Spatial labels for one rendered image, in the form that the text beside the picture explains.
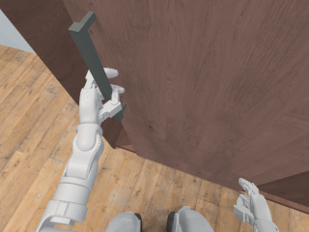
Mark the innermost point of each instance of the handle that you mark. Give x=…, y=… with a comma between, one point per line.
x=81, y=37

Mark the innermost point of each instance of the left robot hand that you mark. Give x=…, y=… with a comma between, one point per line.
x=90, y=100

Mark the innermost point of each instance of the wardrobe door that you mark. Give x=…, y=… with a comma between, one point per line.
x=218, y=89
x=294, y=188

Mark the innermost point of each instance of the robot right forearm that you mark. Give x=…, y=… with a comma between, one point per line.
x=264, y=225

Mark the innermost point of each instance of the right robot hand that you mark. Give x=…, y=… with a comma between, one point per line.
x=254, y=208

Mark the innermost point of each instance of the robot left forearm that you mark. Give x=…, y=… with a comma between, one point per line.
x=69, y=203

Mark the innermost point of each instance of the robot right foot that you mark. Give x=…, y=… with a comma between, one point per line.
x=170, y=220

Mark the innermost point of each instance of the left robot thigh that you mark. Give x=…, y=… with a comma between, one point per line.
x=124, y=222

